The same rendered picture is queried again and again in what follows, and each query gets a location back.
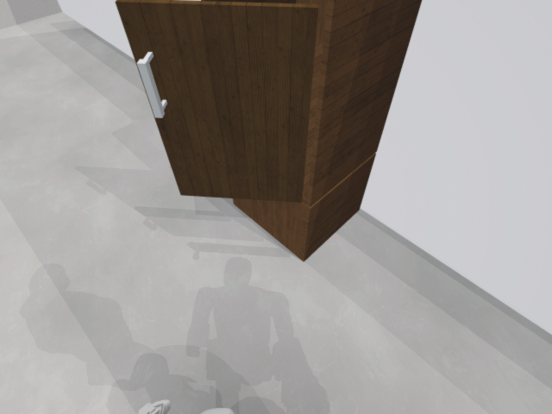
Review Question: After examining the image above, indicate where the cupboard door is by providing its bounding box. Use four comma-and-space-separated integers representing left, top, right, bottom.
116, 0, 318, 203

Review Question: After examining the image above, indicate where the handle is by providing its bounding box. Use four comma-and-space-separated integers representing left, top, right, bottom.
136, 52, 167, 118

